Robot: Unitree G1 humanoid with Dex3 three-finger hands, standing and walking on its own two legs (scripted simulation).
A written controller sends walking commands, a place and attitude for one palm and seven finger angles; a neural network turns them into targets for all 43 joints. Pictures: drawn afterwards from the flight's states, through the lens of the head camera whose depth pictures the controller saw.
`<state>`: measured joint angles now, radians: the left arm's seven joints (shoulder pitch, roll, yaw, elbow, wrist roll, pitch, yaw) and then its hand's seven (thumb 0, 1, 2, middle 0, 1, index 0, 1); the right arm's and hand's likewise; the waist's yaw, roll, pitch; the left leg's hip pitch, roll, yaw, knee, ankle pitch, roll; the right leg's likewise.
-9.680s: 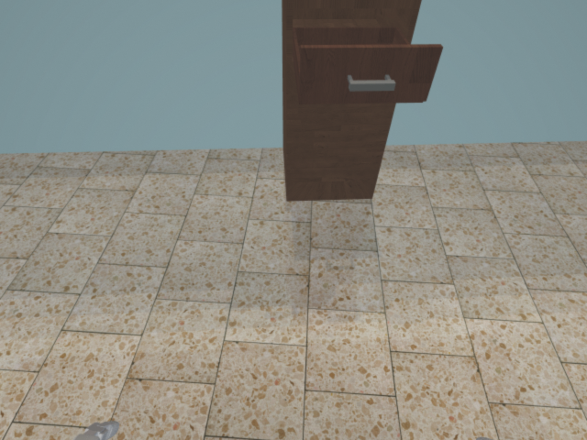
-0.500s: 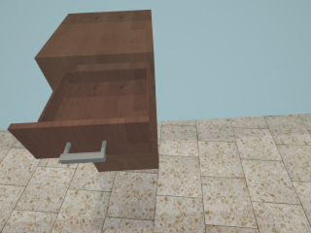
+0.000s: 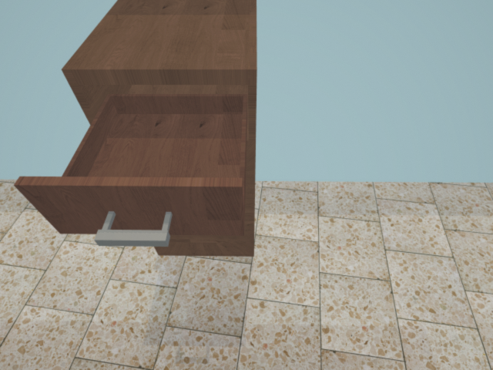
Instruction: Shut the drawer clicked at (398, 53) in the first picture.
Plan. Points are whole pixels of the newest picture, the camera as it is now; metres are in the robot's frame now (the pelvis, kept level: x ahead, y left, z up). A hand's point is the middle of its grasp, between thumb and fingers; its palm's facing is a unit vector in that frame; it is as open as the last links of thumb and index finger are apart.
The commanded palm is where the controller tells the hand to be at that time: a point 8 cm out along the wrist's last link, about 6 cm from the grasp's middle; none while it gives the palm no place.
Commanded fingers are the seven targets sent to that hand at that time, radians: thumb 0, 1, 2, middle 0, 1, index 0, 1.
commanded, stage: look again from close up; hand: left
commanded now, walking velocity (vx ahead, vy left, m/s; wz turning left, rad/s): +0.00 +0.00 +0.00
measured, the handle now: (136, 227) +0.34 +0.23 +0.01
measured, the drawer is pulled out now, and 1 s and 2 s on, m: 0.30 0.30 0.30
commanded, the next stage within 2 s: raise the hand and make a fist in 0.46 s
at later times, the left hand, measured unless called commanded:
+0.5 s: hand out of the picture +0.05 +0.26 -0.17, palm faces -0.03 -0.97 -0.24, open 7.4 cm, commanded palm none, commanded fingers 0.00 0.90 0.90 -0.20 -0.30 -0.20 -0.30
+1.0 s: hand out of the picture +0.12 +0.22 -0.05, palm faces +0.10 -0.99 -0.01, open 5.9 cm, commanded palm +0.11 +0.28 -0.02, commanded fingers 0.00 0.90 0.90 -0.66 -0.80 -0.66 -0.80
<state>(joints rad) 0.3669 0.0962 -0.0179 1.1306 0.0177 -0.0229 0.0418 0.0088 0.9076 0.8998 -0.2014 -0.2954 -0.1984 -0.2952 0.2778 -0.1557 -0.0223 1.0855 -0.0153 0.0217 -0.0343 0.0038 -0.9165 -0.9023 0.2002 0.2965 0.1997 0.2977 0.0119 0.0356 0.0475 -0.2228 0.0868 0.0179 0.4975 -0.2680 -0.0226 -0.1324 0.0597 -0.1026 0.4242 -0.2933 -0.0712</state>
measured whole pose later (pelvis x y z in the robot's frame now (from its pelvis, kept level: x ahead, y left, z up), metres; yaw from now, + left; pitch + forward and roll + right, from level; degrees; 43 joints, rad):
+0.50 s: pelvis +0.00 +0.07 +0.00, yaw -3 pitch -1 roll +0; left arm 0.25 0.19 0.00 1.03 0.02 0.00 0.05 0.01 0.91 0.90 -0.20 -0.29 -0.20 -0.29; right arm 0.23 -0.18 0.00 1.06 -0.02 0.00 -0.02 0.00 -0.92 -0.90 0.20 0.30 0.20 0.30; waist 0.00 0.00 0.03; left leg -0.20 -0.01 0.09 0.52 -0.30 0.04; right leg -0.16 -0.04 -0.02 0.51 -0.33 0.03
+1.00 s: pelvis -0.05 +0.05 -0.07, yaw +0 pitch +9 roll +0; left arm 0.53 0.17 0.06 0.04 -0.18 -0.42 -0.13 0.01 0.90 0.90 -0.47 -0.59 -0.47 -0.59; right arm 0.17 -0.25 -0.03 0.49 0.02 -0.22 0.00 0.01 -0.90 -0.90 0.20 0.30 0.20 0.30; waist 0.02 -0.04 -0.10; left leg -0.75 0.01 0.03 1.03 -0.43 0.02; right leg -0.72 -0.02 -0.09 1.03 -0.47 -0.04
